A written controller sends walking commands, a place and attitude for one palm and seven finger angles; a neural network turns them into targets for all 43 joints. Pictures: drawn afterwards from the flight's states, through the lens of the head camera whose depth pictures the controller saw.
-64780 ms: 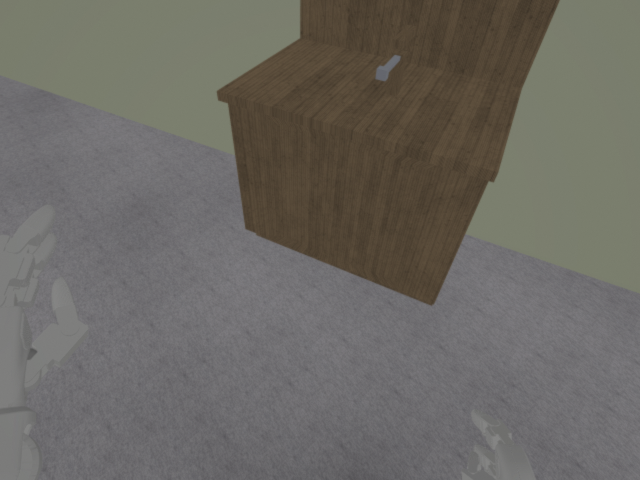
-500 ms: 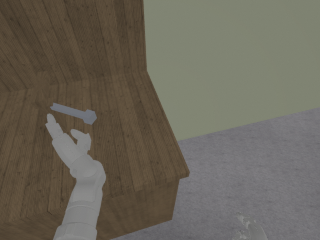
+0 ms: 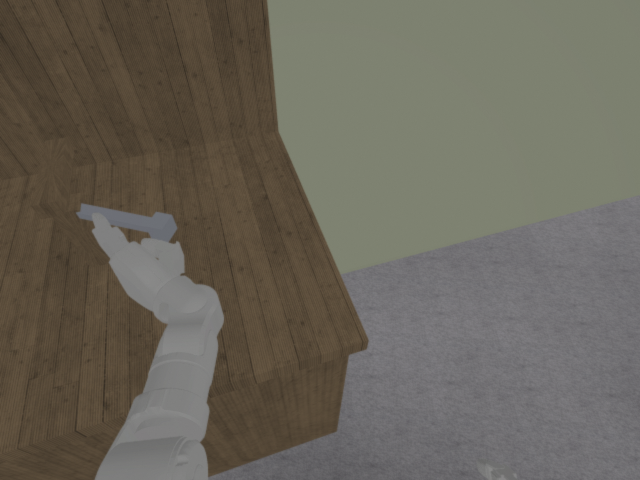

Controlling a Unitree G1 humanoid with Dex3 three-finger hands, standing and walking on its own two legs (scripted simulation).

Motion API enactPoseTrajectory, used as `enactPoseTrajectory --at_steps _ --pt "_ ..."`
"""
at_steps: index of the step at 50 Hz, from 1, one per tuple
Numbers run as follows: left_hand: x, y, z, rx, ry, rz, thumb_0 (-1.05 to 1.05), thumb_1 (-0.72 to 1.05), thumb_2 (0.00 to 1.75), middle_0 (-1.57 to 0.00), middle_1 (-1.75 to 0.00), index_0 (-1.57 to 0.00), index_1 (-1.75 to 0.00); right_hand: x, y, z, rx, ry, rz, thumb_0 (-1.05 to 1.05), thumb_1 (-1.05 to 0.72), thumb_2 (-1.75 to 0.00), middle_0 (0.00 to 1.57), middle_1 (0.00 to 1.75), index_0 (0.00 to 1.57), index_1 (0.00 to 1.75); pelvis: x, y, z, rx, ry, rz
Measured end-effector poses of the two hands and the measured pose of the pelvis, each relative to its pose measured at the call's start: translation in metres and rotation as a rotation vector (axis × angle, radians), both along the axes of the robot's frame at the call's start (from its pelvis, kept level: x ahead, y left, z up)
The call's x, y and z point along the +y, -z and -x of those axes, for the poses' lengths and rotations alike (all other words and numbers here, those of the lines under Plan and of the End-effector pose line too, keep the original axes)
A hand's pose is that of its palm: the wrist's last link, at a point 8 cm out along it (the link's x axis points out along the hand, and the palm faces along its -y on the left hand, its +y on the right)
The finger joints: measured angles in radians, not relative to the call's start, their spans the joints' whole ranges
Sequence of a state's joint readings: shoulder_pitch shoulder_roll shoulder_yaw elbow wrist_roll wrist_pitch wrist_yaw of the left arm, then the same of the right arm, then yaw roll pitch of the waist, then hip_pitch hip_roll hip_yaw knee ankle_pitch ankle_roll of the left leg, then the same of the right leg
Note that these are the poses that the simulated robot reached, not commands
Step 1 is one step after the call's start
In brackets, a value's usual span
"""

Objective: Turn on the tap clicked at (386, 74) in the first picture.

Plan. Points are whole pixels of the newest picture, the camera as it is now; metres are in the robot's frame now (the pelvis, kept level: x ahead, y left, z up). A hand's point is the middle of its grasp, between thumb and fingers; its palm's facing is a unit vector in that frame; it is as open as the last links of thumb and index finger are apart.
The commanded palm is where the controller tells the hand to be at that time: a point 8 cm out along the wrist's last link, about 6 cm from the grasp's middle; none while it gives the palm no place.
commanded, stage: push the lever round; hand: left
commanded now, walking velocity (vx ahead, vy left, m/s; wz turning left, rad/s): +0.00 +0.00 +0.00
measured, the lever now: (162, 227) +0.42 +0.24 +0.08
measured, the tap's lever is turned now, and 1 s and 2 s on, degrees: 58 82 82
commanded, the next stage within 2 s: lift the hand up off the lever in 0.62 s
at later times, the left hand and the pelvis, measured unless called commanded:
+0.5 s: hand (187, 231) +0.42 +0.20 +0.07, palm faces +0.83 -0.55 -0.10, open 7.9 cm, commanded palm +0.37 +0.21 +0.07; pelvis +0.01 -0.01 +0.00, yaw +0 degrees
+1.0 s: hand (196, 219) +0.44 +0.19 +0.07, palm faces +0.82 -0.56 -0.10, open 7.8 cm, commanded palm +0.38 +0.21 +0.08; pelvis +0.01 -0.01 +0.00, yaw -1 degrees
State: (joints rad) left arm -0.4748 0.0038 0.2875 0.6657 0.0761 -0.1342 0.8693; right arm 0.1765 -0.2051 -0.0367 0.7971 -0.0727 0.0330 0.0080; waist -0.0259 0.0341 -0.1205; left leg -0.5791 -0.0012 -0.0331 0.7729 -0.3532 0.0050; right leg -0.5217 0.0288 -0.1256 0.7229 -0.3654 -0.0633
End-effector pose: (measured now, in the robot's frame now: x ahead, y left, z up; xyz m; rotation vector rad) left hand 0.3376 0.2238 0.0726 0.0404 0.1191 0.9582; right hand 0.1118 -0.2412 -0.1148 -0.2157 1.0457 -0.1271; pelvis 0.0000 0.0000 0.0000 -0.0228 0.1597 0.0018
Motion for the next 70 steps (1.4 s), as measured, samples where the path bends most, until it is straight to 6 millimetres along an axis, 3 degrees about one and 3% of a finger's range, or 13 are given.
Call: enactPoseTrajectory --at_steps 28,43,51,58,70 --pt "-0.009 -0.003 -0.032 0.015 -0.034 -0.001 0.02 0.90 0.90 -0.15 -0.15 -0.13 -0.14 -0.016 0.007 0.019 0.057 0.027 -0.007 0.01 -0.90 -0.89 0.20 0.30 0.20 0.30 -0.010 0.002 -0.007 0.042 0.004 -0.008" --pt "-0.014 -0.007 -0.048 0.014 -0.023 -0.005 0.02 0.90 0.90 -0.15 -0.15 -0.14 -0.14 -0.016 0.011 0.036 0.092 0.044 -0.012 0.01 -0.90 -0.89 0.20 0.30 0.20 0.30 -0.009 0.004 -0.004 0.060 0.007 -0.006" --pt "-0.016 -0.009 -0.048 0.024 -0.023 0.007 0.02 0.90 0.90 -0.15 -0.15 -0.15 -0.15 -0.014 0.010 0.042 0.104 0.059 -0.027 0.01 -0.90 -0.89 0.20 0.30 0.20 0.30 -0.007 0.001 -0.008 0.051 0.016 -0.008" --pt "-0.014 -0.016 -0.043 0.013 -0.025 0.001 0.02 0.90 0.90 -0.15 -0.15 -0.16 -0.15 -0.013 0.006 0.036 0.087 0.054 -0.028 0.01 -0.90 -0.89 0.20 0.30 0.20 0.30 -0.007 -0.002 -0.011 0.032 0.015 -0.008" --pt "-0.007 -0.025 -0.038 0.013 -0.025 0.006 0.02 0.90 0.90 -0.15 -0.15 -0.16 -0.15 -0.011 -0.005 0.004 0.019 0.021 -0.017 0.01 -0.90 -0.90 0.20 0.30 0.20 0.30 -0.006 -0.008 -0.013 0.006 0.006 -0.008"
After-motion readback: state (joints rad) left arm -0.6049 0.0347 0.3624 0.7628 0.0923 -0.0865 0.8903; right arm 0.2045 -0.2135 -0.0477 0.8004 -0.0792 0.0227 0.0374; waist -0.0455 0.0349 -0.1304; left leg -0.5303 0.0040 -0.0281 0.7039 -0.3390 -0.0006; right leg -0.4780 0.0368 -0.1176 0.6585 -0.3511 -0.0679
